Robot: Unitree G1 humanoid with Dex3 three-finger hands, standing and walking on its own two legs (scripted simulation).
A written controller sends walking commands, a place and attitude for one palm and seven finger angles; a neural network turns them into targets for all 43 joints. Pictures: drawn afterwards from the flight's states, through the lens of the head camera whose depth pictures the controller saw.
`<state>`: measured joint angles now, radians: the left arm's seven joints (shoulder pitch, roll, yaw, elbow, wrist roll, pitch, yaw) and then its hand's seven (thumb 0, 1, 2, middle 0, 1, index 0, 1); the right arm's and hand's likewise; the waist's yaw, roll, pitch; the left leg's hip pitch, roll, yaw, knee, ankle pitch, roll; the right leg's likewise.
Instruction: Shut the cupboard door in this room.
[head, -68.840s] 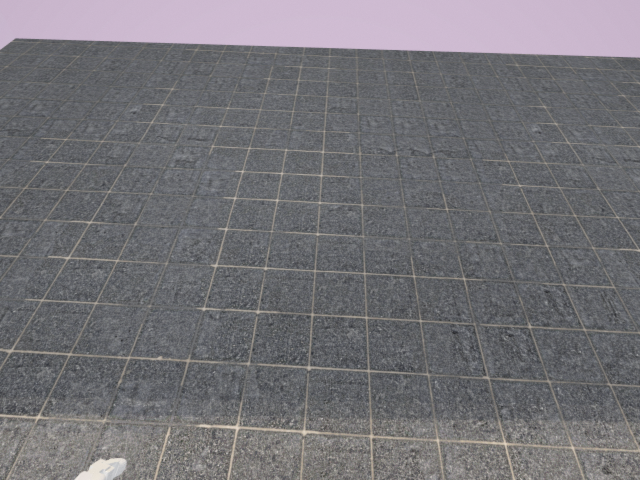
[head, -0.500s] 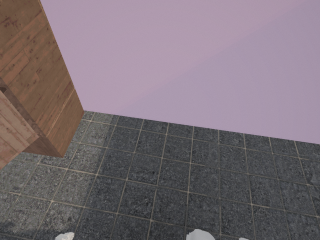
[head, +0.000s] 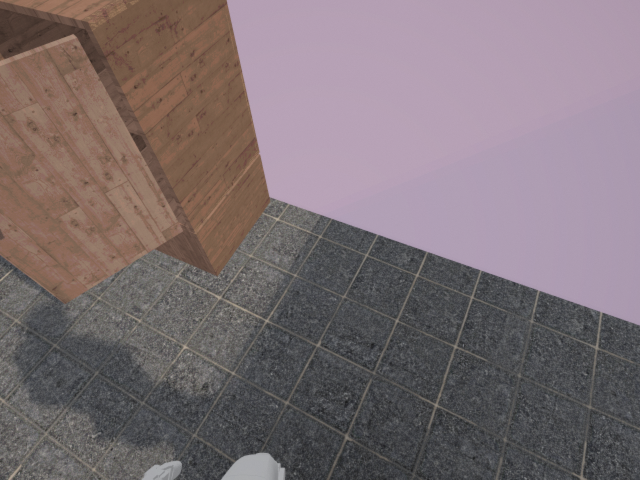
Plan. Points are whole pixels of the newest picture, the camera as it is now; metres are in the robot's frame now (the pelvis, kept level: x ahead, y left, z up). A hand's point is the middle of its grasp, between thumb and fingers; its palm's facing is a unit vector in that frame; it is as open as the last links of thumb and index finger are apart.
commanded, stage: turn to face it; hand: left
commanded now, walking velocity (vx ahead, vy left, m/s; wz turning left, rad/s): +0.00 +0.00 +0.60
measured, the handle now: out of the picture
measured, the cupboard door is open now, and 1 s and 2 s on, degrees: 66 66 66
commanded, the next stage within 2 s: take the last steps up to it in 0.84 s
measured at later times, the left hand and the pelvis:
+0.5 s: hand out of the picture +0.09 +0.27 -0.16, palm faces +0.29 -0.92 -0.25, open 7.4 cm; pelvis +0.04 +0.03 +0.00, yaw +16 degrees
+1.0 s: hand out of the picture -0.02 +0.21 -0.18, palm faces +0.56 -0.80 -0.24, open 7.4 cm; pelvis +0.06 +0.03 -0.01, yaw +31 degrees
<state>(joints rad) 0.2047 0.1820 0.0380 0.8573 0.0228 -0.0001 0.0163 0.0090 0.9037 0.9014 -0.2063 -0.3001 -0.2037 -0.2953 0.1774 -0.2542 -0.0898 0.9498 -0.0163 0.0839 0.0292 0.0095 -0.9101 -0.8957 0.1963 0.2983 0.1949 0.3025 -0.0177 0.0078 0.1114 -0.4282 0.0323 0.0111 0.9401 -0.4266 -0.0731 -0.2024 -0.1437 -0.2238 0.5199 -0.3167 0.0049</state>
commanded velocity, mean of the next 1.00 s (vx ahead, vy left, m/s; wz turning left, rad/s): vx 0.02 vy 0.01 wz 0.44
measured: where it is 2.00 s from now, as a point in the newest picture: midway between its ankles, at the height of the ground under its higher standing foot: (261, 445)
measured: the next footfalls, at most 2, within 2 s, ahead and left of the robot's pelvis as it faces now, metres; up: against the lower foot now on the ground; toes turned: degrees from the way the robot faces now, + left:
left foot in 0.14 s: +0.03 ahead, +0.14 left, +0.00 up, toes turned +10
right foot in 0.60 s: +0.15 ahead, -0.08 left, +0.00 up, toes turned +15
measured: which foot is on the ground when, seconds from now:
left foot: up 0.00-0.12, down 0.14-0.60, up 0.62-0.98, down 1.00-1.00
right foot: down 0.00-0.14, up 0.16-0.58, down 0.60-1.00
